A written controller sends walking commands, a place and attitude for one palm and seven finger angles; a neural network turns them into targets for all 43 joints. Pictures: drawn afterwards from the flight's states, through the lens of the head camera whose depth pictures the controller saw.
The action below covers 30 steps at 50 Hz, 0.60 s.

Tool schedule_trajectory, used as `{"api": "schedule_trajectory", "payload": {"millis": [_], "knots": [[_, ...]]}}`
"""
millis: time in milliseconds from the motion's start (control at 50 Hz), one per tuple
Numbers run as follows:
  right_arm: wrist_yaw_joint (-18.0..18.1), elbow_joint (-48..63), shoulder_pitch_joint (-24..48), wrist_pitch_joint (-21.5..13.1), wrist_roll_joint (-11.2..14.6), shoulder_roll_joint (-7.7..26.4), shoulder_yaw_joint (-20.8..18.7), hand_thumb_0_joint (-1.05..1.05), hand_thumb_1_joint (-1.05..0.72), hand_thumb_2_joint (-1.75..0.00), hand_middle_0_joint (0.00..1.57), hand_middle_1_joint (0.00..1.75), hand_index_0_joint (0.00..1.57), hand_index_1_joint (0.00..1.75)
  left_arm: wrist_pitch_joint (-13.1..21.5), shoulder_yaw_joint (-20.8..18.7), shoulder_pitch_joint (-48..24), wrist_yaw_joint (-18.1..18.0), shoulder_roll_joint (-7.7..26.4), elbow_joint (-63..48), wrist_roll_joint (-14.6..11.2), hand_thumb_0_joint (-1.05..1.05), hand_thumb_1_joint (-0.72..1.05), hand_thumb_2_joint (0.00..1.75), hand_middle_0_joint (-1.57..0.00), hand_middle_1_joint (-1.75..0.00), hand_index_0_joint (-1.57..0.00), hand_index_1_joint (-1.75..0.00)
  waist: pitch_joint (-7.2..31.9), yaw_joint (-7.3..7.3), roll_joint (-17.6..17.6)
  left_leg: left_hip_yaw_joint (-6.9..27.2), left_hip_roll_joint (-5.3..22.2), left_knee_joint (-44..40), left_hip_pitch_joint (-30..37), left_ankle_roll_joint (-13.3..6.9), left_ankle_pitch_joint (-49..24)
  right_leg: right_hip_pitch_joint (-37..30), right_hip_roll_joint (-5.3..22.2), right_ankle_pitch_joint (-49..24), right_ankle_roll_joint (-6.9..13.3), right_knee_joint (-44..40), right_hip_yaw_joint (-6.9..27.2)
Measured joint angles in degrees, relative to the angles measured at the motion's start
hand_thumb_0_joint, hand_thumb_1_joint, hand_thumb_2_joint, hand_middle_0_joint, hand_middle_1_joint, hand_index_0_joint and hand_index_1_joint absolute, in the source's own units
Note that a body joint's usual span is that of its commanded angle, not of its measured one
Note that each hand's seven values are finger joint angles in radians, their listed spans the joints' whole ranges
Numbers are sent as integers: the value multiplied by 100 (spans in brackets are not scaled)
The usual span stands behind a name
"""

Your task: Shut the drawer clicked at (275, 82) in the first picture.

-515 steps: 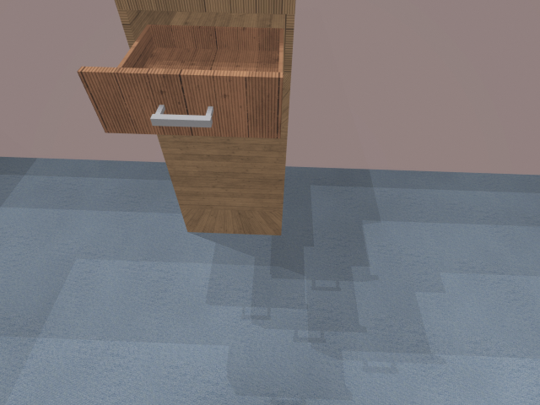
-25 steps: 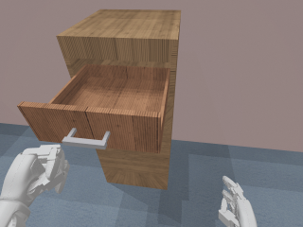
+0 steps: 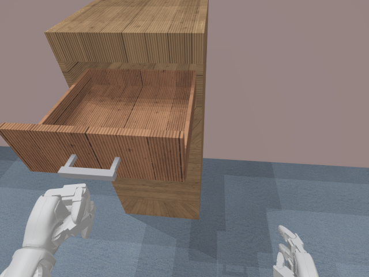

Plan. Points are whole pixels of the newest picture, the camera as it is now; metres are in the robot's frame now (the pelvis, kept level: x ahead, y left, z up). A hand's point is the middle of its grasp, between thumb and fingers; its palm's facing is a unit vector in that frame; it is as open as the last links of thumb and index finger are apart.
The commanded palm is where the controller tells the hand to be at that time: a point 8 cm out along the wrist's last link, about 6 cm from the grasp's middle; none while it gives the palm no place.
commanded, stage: bring the fist close to the handle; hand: left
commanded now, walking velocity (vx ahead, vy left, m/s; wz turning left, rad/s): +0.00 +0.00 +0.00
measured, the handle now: (91, 166) +0.30 +0.23 +0.11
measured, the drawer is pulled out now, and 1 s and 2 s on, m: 0.30 0.30 0.18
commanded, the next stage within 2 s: push the drawer shut in 0.54 s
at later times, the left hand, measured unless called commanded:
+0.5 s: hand (93, 213) +0.20 +0.19 +0.11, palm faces +0.06 -0.99 -0.08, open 3.3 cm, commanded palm +0.17 +0.24 +0.12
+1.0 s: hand (93, 199) +0.23 +0.20 +0.11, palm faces +0.04 -1.00 -0.06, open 3.3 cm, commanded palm +0.21 +0.25 +0.12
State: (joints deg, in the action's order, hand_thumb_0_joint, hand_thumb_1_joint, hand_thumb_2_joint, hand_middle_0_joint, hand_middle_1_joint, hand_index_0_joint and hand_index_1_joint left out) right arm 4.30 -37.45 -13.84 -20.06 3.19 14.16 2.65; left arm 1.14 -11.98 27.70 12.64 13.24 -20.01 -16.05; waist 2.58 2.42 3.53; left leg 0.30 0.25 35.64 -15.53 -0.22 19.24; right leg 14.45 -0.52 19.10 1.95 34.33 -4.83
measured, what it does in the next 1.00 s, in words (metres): stands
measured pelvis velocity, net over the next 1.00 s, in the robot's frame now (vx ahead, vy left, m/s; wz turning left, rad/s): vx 0.00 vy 0.01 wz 0.00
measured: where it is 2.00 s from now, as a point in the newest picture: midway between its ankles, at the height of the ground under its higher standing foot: outside the picture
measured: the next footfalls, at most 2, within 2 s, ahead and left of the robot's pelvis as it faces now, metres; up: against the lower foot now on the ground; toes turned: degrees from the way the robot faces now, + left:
none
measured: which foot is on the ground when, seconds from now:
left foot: down 0.00-1.00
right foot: down 0.00-1.00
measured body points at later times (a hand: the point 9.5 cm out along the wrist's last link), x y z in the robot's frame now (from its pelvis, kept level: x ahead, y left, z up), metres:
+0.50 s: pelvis +0.00 -0.01 +0.00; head -0.01 -0.04 +0.45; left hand +0.19 +0.24 +0.11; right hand +0.19 -0.24 -0.07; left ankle +0.00 +0.12 -0.73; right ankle -0.01 -0.09 -0.73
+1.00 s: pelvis +0.00 +0.01 +0.00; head +0.00 -0.01 +0.45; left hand +0.22 +0.25 +0.11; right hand +0.18 -0.22 -0.08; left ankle +0.00 +0.12 -0.73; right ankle -0.01 -0.09 -0.73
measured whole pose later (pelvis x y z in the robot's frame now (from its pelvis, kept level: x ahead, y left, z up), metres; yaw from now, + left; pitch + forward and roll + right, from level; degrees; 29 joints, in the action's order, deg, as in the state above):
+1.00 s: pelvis +0.00 +0.01 +0.00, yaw +0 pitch +1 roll -1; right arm 4.6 -37.6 -13.6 -18.1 2.9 14.8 2.5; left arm 6.2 -12.0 17.0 14.1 13.3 -7.9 -16.2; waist 2.3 1.8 3.5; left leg 0.1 -0.3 37.3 -18.5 -0.8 19.8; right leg 17.4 0.0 19.6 1.4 35.9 -4.6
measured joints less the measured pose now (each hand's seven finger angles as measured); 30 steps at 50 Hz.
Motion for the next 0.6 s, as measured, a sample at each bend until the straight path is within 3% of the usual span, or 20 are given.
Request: {"api": "schedule_trajectory", "payload": {"millis": [200, 420, 600], "knots": [[20, -95, 27, 12, -39, 47, -37, 1, -90, -90, 20, 30, 21, 30, 555, -124, -444, 140, 55, 780, -57, 2, 90, 90, -140, -160, -140, -160, -19, -69, -6, 45, 55, 170, -277, 71, 44, 281, -49, 70, 73, 189, -44], [3, -35, -6, -13, 2, 94, -124, 1, -90, -90, 20, 30, 20, 30, 711, -215, -239, 266, 14, 739, -207, 2, 90, 90, -140, -160, -140, -160, 127, -86, 69, 12, 67, 186, -283, 76, 106, 307, -61, 126, 72, 223, -9], [12, 61, 77, 18, -7, 61, -81, 1, -90, -90, 20, 30, 20, 30, 621, -163, -293, 229, 36, 764, -111, 2, 90, 90, -140, -160, -140, -160, 40, -41, 19, 29, 48, 194, -311, 57, 87, 318, -43, 104, 58, 212, -25]]}}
